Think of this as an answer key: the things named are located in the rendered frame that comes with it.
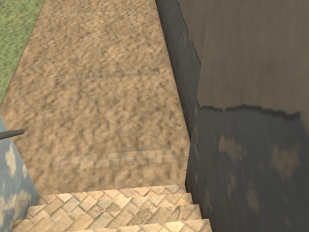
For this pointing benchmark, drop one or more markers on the stairs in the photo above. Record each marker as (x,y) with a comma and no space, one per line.
(148,209)

